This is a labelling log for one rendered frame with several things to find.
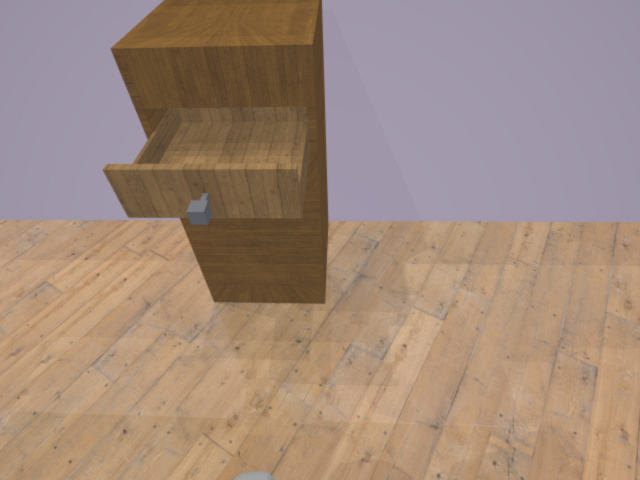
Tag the drawer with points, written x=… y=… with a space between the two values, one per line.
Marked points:
x=253 y=162

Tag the cabinet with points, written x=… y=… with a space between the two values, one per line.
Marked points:
x=241 y=53

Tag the handle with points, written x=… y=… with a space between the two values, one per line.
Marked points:
x=199 y=211

